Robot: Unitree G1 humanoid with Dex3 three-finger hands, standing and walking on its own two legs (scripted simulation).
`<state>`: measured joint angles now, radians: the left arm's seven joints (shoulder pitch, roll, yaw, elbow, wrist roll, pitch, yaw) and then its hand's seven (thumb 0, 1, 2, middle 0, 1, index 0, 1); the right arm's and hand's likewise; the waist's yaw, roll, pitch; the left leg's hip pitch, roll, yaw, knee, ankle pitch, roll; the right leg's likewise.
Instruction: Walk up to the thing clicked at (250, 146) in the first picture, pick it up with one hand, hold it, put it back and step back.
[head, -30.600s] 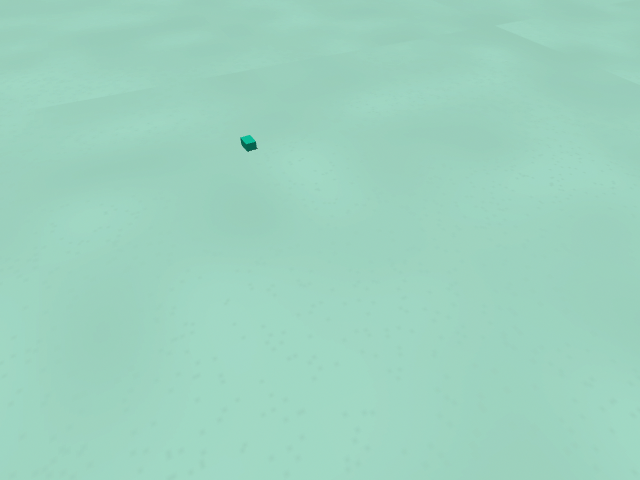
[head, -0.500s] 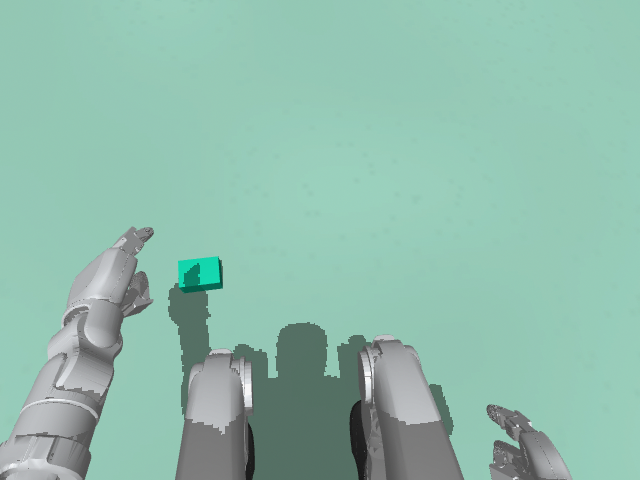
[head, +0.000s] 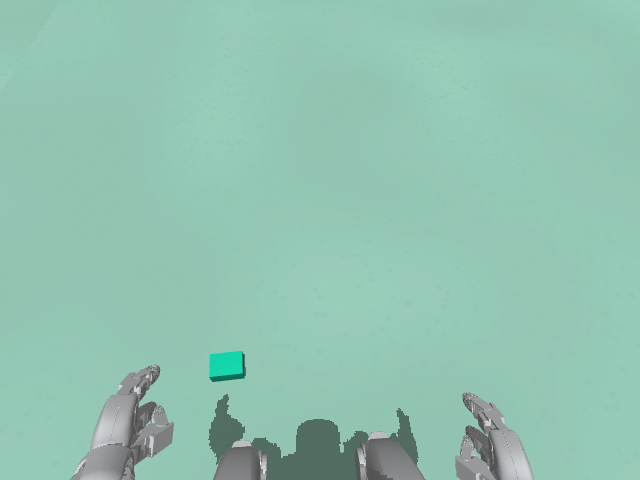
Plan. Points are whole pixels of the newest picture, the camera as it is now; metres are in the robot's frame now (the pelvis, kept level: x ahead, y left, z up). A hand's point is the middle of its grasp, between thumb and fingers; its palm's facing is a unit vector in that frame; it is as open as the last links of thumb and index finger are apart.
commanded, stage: home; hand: left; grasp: from above
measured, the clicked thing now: (227, 366) +0.48 +0.19 -0.62
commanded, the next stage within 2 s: none
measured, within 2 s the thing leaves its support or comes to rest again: neither
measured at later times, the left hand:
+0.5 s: hand (121, 468) +0.19 +0.19 +0.02, palm faces +0.09 -0.98 -0.20, open 7.4 cm
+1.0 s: hand (120, 468) +0.19 +0.19 +0.02, palm faces +0.07 -0.98 -0.20, open 7.4 cm
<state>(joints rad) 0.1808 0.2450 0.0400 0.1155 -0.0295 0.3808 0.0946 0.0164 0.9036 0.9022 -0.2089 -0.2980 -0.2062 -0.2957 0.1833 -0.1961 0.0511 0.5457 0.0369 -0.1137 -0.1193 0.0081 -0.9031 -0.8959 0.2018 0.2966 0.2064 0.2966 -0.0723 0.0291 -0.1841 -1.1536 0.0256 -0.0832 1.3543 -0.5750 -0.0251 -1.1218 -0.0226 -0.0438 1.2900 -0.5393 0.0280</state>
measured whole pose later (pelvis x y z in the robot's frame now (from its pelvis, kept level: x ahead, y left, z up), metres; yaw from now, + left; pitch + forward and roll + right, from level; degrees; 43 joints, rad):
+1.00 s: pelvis +0.03 +0.01 +0.07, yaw +1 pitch +10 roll -3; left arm 0.50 0.23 0.03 -0.13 -0.06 0.45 0.02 0.02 0.91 0.90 -0.20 -0.30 -0.20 -0.29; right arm 0.30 -0.22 0.03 0.54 0.00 -0.23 -0.18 0.01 -0.90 -0.90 0.20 0.30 0.21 0.30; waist -0.04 0.04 -0.16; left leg -0.69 0.03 -0.07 1.02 -0.50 -0.01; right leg -0.65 -0.02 -0.04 0.94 -0.46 0.04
